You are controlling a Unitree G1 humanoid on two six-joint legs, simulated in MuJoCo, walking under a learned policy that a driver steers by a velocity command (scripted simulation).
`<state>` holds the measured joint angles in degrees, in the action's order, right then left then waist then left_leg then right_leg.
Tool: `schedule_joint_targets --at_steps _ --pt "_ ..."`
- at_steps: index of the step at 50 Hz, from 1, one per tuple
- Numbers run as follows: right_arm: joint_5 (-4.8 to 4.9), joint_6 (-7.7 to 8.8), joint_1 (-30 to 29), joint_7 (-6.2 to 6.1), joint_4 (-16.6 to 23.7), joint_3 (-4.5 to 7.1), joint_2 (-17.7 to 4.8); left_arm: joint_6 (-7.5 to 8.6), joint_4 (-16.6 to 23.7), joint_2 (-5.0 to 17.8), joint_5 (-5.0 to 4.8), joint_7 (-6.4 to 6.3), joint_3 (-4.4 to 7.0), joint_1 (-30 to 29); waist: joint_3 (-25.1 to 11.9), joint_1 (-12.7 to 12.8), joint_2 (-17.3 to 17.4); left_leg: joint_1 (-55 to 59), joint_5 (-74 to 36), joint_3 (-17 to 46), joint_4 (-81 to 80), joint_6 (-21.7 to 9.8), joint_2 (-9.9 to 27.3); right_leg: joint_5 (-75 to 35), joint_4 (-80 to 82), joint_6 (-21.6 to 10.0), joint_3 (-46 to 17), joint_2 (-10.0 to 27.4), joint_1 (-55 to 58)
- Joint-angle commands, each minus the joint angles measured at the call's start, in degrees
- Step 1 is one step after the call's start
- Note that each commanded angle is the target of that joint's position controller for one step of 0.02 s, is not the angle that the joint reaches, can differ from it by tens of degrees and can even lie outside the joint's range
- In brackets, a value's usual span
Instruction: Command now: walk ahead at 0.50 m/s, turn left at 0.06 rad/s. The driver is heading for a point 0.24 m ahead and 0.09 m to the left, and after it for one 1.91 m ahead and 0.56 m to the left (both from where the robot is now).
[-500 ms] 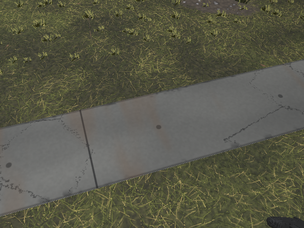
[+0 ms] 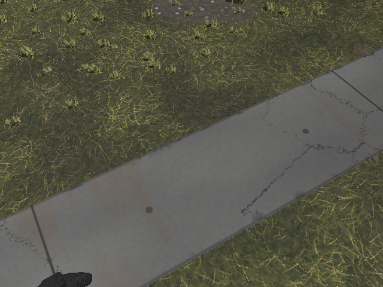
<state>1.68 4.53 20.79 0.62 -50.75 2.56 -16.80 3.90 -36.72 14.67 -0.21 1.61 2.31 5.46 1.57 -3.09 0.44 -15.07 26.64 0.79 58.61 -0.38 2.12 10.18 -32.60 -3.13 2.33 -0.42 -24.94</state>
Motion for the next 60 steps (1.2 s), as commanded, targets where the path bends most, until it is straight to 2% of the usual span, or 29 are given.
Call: schedule_joint_targets --at_steps 1,2,5,8,11,16,19,20,21,22,23,25,29,33,38,41,42,43,44,45,46,48,50,53,55,57,58,59,60 --pt "0.41 1.68 -5.2 0.03 6.2 1.37 -7.0 0.32 -0.5 7.2 0.04 -0.23 2.43 11.0 -6.1 6.3 -4.5 -28.4 -5.3 2.9 11.9 -1.2 4.7 1.5 17.7 -11.0 -22.7 17.2 26.6" --pt "-0.26 0.79 -4.6 -0.24 5.7 1.72 -6.6 0.82 -0.4 5.6 0.5 -0.03 1.98 8.0 -3.5 4.2 -5.3 -24.7 -8.1 3.5 9.0 -0.6 5.9 -6.3 19.6 -9.9 -17.9 15.4 20.7" --pt "-0.48 -1.59 -0.2 -0.93 4.1 1.56 -3.4 2.43 -2.0 6.1 1.44 -0.07 2.44 5.3 -2.9 0.5 -5.3 -17.8 -11.5 4.0 6.6 1.6 4.1 -30.8 20.8 -9.7 -7.1 14.3 13.4" --pt "-1.13 -2.05 -3.8 -1.03 5.9 1.48 -2.5 2.34 -3.4 6.9 1.61 -1.4 2.71 4.4 -1.8 0.5 -5.0 -18.2 -20.2 3.4 -2.9 2.5 3.3 -36.1 21.0 -8.4 0.5 12.8 12.6" --pt "-1.5 -1.85 -10.2 0.32 8.6 0.86 -1.1 1.29 -4.4 8.4 1.14 -2.76 3.01 5.4 -2.0 3.3 -4.6 -15.7 -29.7 0.4 -15.1 1.9 2.4 -34.3 20.3 -7.2 4.6 12.0 14.6" --pt "-1.59 -2.43 -13.5 2.38 12.8 1.92 -3.4 -1.19 -6.0 10.6 -0.52 -3.77 3.96 6.1 -2.7 4.1 -4.9 -16.9 -22.7 -1.1 -21.7 -0.6 1.6 -34.0 13.6 -6.3 4.0 16.2 23.2" --pt "-1.66 -2.22 -6.4 2.71 12.4 3.56 -5.9 -2.69 -5.5 10.5 -1.46 -4.57 4.17 4.5 -6.0 0.2 -3.4 -6.8 -22.1 -4.6 -29.4 -4.1 -3.0 -39.1 -1.8 -2.9 6.1 13.4 22.7" --pt "-1.91 -2.03 -2.0 1.68 11.9 5.16 -10.5 -2.58 -5.4 9.8 -0.57 -4.52 3.84 7.3 -9.7 -1.1 2.9 4.0 -43.2 1.6 -32.6 -7.0 -0.7 -29.3 -14.1 1.0 7.6 8.5 16.8" --pt "-2.27 -2.4 -1.0 0.29 12.9 6.16 -16.1 -2.09 -3.5 4.9 2.7 -3.86 2.19 10.7 -14.2 2.2 16.6 20.2 -73.1 21.0 -28.8 -16.2 13.4 17.6 -34.0 5.7 7.7 -0.3 -2.7" --pt "-2.88 -2.28 -1.0 0.39 14.7 5.3 -14.6 -1.52 -3.2 5.7 1.75 -2.8 1.59 11.8 -25.1 1.3 14.9 27.2 -64.2 36.5 -32.7 -25.6 20.5 31.4 -46.5 6.6 -5.2 -5.0 -10.3" --pt "-2.39 -2.41 -4.1 0.62 16.1 4.73 -11.5 -1.55 -3.2 8.9 -0.17 -2.24 2.4 8.1 -22.6 -0.3 7.2 24.0 -54.8 31.4 -34.7 -23.1 17.5 27.1 -47.8 5.7 -9.2 -1.8 -12.9" --pt "-0.68 -3.19 -9.5 0.01 16.8 3.64 -7.7 -2.58 -2.8 8.3 0.28 -3.09 2.49 3.7 -12.6 1.7 -0.2 11.9 -39.2 23.3 -37.1 -16.8 12.4 19.4 -40.1 5.5 -8.3 1.7 -13.8" --pt "-2.1 -4.62 -12.0 -1.19 18.2 4.1 -8.7 -4.0 -2.9 6.5 0.54 -3.8 2.31 4.8 -9.4 4.3 5.2 0.2 -32.5 19.4 -40.2 -14.1 7.1 14.9 -24.9 6.5 -6.3 0.0 -4.5" --pt "-1.5 -5.35 -12.1 -2.37 18.9 4.78 -10.0 -4.11 -3.1 6.0 0.48 -3.85 2.09 3.6 -10.6 3.2 6.3 -1.7 -21.5 21.0 -40.5 -12.8 5.8 9.8 -16.6 7.4 -7.2 -0.8 -1.1" --pt "-1.49 -6.46 -12.1 -2.32 19.6 4.79 -9.6 -3.12 -2.4 6.6 0.0 -2.98 2.62 2.4 -8.7 2.1 9.1 -1.5 -11.5 26.4 -40.4 -11.0 5.0 9.5 -7.1 6.1 -7.6 -1.8 1.9" --pt "-0.77 -7.14 -12.4 -2.55 19.8 4.31 -8.3 -2.23 -3.8 7.1 0.13 -2.18 3.24 7.1 -8.8 4.4 8.8 -3.4 -11.7 25.2 -36.2 -7.9 2.4 2.0 7.6 3.4 -5.7 -0.7 11.3" --pt "-1.04 -7.14 -10.4 -2.57 19.6 3.57 -6.0 -2.26 -3.5 10.3 1.23 -2.31 4.0 8.2 -8.9 3.8 3.0 -8.3 -5.3 21.0 -29.3 -4.8 -1.1 1.9 12.2 0.3 -12.9 8.1 16.3" --pt "-0.82 -6.61 -10.2 -2.39 21.3 3.34 -4.8 -2.79 -3.5 15.3 2.74 -2.52 5.03 6.7 -5.5 1.2 -14.1 -18.5 4.2 8.6 -18.0 -1.4 -10.8 -4.0 16.2 -7.7 -26.7 18.3 16.3" --pt "-1.95 -5.61 -11.0 -2.34 21.0 4.52 -8.8 -2.52 -1.9 13.0 3.72 -2.54 4.64 5.1 -5.4 3.1 -15.3 -19.2 8.1 9.2 -3.7 1.1 -9.1 -5.9 17.9 -13.4 -34.0 23.7 12.1" --pt "-1.61 -5.53 -9.9 -2.12 19.4 5.38 -10.6 -2.33 -0.7 10.7 3.0 -2.92 3.89 2.1 -4.9 2.0 -10.2 -18.5 4.9 10.8 3.5 1.6 -8.5 -7.0 16.6 -12.4 -29.5 21.1 11.1" --pt "-1.48 -6.05 -8.1 -2.2 17.6 5.32 -9.7 -2.31 -0.4 9.1 1.8 -3.1 3.4 -0.3 -4.1 0.8 -7.4 -18.0 2.0 10.2 6.2 2.6 -8.3 -7.7 15.2 -9.5 -23.6 17.2 11.0" --pt "-1.76 -6.88 -7.1 -2.43 16.5 4.31 -6.2 -2.38 -0.7 7.1 0.37 -3.21 2.43 -0.2 -3.4 1.3 -6.7 -18.3 -1.5 9.7 9.4 4.3 -8.0 -11.7 13.8 -8.0 -18.5 14.1 12.9" --pt "-1.27 -6.86 -9.0 -2.3 17.0 3.26 -3.9 -2.81 -1.5 6.1 0.66 -3.14 1.99 1.3 -3.6 2.2 -7.9 -16.2 -3.1 7.1 2.8 5.3 -6.9 -13.5 13.5 -7.8 -14.5 11.6 14.5" --pt "-1.46 -6.55 -12.7 -1.92 18.2 1.73 -1.2 -3.41 -2.4 7.5 0.69 -3.1 2.26 3.3 -5.1 4.5 -11.8 -8.4 -1.4 2.4 -14.1 5.8 -3.2 -15.7 11.9 -7.9 -12.6 10.9 16.8" --pt "-0.87 -6.45 -12.6 -1.77 17.9 2.1 -2.7 -3.85 -3.2 9.3 0.36 -2.92 2.7 5.5 -5.2 5.4 -12.7 -4.1 -2.8 0.3 -22.7 5.5 -3.5 -17.5 10.7 -8.6 -14.2 11.9 17.4" --pt "-1.05 -6.32 -9.5 -1.7 15.9 2.24 -3.0 -3.83 -3.8 8.8 -0.64 -2.72 2.29 5.8 -4.4 3.5 -10.9 3.0 -15.5 -0.5 -38.2 3.6 -3.8 -18.6 9.0 -6.8 -13.8 11.1 15.8" --pt "-1.59 -6.28 -9.2 -1.87 15.8 2.3 -4.2 -3.23 -4.5 8.1 -0.65 -2.57 1.99 7.7 -4.9 3.8 -9.3 8.1 -21.2 2.5 -40.8 1.9 -2.0 -16.9 8.9 -4.3 -13.9 10.7 13.2" --pt "-2.14 -6.34 -8.3 -2.38 16.2 2.63 -7.0 -2.28 -4.3 6.8 0.63 -2.13 1.4 8.0 -7.4 4.5 -3.7 14.2 -33.3 7.5 -37.7 0.1 3.3 -12.5 6.3 -1.0 -11.4 8.7 9.6" --pt "-2.51 -6.5 -9.5 -2.37 15.0 3.15 -9.0 -1.29 -4.3 4.8 1.38 -1.58 0.95 10.0 -8.3 7.6 6.4 12.5 -33.4 8.7 -33.0 -3.1 5.1 -3.5 6.9 2.2 -5.8 3.7 8.7"
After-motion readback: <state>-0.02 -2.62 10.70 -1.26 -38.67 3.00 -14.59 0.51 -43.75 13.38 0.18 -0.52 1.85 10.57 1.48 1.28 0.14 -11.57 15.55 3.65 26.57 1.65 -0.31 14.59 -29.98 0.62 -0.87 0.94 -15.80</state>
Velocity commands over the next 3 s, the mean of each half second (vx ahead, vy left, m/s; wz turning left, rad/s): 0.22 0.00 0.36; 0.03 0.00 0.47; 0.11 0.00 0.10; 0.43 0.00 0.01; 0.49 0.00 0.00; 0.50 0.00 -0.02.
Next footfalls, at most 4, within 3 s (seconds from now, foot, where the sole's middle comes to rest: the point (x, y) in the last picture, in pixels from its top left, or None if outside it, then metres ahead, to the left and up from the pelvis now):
0.40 left None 0.30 0.14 -0.76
0.84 right None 0.35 -0.06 -0.76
1.16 left None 0.18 0.13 -0.76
1.98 left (106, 266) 0.55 0.31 -0.76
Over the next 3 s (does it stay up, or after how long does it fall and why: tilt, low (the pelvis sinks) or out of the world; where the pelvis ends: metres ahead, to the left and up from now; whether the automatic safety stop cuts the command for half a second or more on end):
stays up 0.95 0.39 0.01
